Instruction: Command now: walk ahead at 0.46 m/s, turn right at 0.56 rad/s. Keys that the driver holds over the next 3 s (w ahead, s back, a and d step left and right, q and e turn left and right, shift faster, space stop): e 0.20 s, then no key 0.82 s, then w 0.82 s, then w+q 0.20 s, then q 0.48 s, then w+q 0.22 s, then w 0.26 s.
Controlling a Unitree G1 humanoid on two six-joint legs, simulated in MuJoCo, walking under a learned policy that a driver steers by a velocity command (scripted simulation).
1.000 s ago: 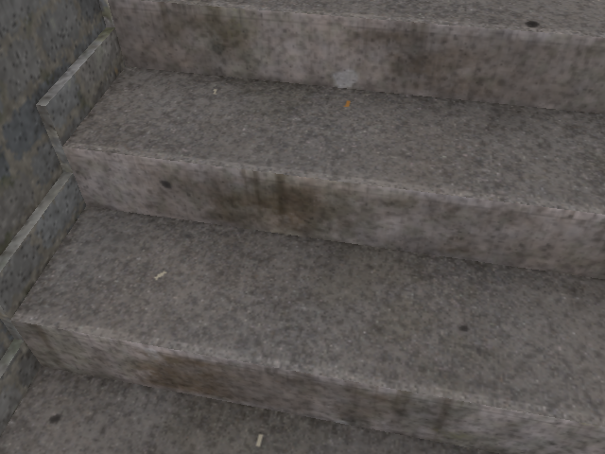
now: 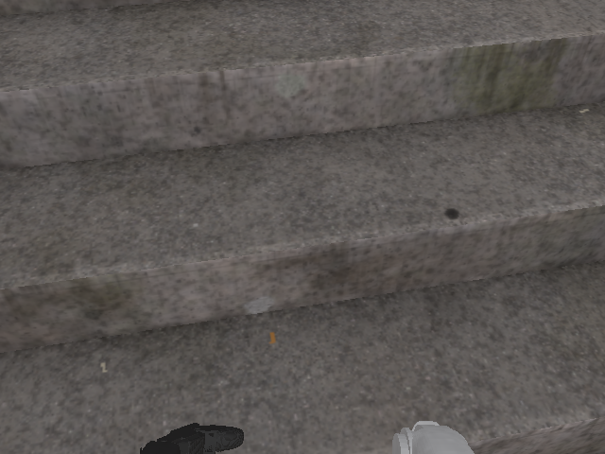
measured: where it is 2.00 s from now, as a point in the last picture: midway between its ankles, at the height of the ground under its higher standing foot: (327, 233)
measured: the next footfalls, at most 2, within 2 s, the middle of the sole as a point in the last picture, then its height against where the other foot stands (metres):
right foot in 0.06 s outside the picture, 0.17 m higher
left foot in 0.68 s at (195, 436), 0.17 m higher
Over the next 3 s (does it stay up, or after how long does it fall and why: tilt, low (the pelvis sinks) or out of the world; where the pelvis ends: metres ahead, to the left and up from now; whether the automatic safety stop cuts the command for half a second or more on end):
stays up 1.18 -0.03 0.68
